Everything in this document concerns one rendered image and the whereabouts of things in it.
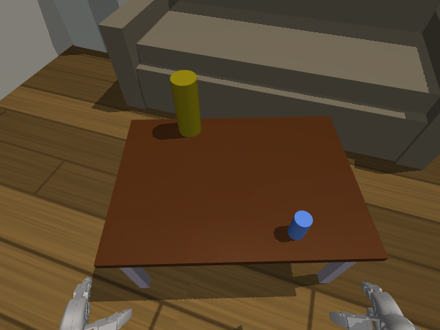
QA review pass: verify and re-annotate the right robot hand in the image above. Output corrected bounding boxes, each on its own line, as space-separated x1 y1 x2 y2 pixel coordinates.
329 281 404 330

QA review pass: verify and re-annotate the sofa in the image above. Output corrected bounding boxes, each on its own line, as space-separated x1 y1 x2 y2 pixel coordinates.
98 0 440 170

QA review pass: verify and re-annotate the left robot hand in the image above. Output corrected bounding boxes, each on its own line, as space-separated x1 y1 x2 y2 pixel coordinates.
59 277 132 330

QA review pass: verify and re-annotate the coffee table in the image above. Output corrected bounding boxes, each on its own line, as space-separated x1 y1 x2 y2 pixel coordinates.
93 116 388 288

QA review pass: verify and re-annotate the right robot arm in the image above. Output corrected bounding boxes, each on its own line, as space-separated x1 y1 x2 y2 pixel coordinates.
379 313 421 330

